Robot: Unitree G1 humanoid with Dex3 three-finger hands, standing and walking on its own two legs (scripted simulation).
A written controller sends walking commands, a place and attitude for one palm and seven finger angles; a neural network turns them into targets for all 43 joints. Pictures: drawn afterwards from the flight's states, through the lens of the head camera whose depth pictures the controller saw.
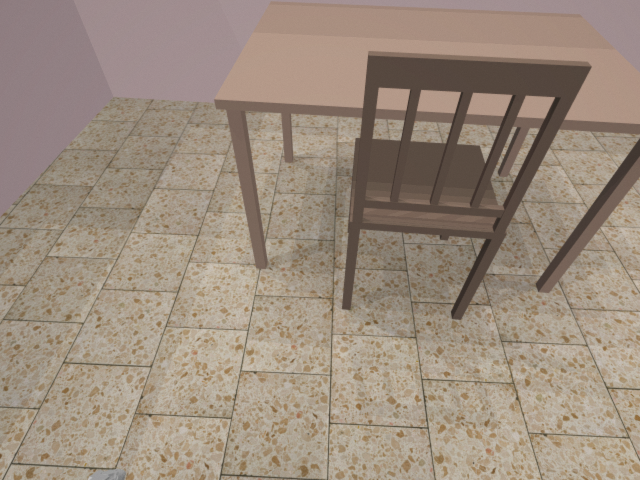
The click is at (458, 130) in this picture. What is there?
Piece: chair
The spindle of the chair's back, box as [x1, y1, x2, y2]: [430, 92, 472, 204]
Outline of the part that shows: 472,93 461,92 431,194 430,204 437,204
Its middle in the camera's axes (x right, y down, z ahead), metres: +0.30 -0.20 +0.92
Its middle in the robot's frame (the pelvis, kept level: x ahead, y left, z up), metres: +0.83 -0.26 -0.06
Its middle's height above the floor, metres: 0.71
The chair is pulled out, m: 0.00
